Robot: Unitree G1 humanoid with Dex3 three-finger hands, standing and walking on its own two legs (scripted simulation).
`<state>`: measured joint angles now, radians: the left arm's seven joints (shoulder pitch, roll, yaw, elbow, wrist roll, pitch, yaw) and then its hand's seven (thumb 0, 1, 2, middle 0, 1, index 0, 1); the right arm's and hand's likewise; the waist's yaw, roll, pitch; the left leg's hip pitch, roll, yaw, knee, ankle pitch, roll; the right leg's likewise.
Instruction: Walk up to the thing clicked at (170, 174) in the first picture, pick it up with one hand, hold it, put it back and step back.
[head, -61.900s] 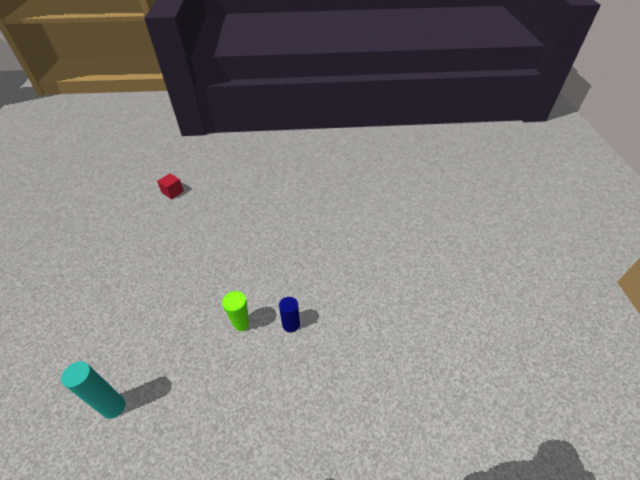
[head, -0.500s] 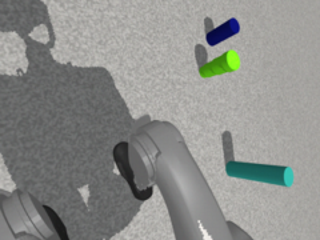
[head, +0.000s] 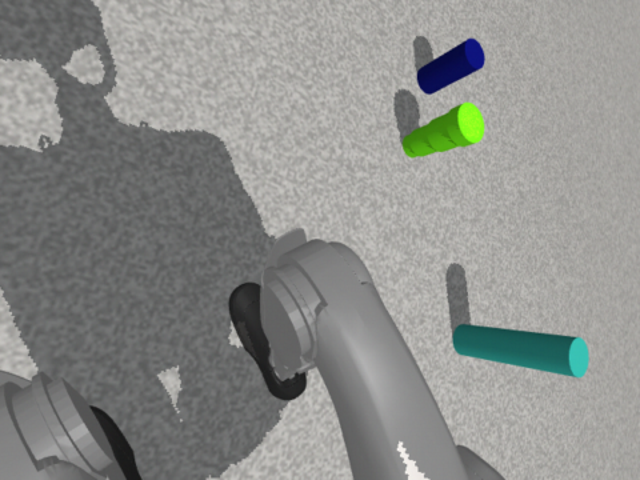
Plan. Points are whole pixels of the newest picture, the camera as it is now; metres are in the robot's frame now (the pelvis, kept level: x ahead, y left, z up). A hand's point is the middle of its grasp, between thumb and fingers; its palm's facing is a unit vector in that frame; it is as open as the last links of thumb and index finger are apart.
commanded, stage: withdraw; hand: left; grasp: from above
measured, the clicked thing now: out of the picture +0.53 +0.28 -0.29
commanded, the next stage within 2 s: home in 0.80 s
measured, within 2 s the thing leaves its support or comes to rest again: neither
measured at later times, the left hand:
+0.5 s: hand out of the picture +0.51 +0.28 -0.07, palm faces -0.47 -0.10 -0.88, open 13.9 cm
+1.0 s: hand out of the picture +0.52 +0.29 -0.13, palm faces -0.36 -0.06 -0.93, open 13.5 cm
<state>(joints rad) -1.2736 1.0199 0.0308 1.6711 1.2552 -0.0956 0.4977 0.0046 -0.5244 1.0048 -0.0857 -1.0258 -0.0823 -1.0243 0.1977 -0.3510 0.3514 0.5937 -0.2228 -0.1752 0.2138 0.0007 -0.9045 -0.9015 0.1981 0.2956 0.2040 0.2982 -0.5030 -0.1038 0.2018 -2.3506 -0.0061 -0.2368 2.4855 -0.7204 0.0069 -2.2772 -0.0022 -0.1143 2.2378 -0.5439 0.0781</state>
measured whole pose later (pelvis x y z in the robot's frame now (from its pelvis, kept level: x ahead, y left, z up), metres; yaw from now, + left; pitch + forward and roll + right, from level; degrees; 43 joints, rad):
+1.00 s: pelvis +0.00 -0.01 +0.01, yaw +7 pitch +36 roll -8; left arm -1.19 0.75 0.00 1.38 1.23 -0.06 0.28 0.01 -0.44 0.96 -0.16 -0.98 -0.16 -0.97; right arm 0.25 -0.28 0.15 0.64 -0.13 0.00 0.11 0.00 -0.90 -0.90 0.20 0.30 0.21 0.30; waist -0.35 0.03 0.01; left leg -2.34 -0.03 -0.13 2.38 -0.68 -0.01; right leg -2.32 -0.04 -0.02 2.24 -0.55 0.06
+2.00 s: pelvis +0.06 -0.01 +0.32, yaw +13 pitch +21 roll -2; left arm 0.11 0.24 0.01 0.20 0.03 0.34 0.10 0.02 0.90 0.90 -0.21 -0.30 -0.21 -0.30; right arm 0.19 -0.21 0.03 0.57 0.04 -0.09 -0.11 0.01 -0.90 -0.90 0.20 0.30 0.21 0.30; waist -0.08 0.03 -0.18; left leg -1.12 0.03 -0.06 1.34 -0.58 -0.02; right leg -1.14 -0.04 -0.04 1.27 -0.49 0.03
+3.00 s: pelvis +0.08 +0.00 +0.39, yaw +14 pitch +10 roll -3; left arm 0.49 0.22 0.03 -0.12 -0.05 0.45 0.02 0.02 0.87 0.88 -0.20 -0.29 -0.20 -0.29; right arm 0.30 -0.22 0.03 0.55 0.01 -0.23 -0.18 0.02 -0.90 -0.90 0.20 0.30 0.21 0.30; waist -0.04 0.05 -0.16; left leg -0.68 0.04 -0.06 1.01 -0.50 -0.02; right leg -0.68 -0.03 -0.05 0.93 -0.42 0.03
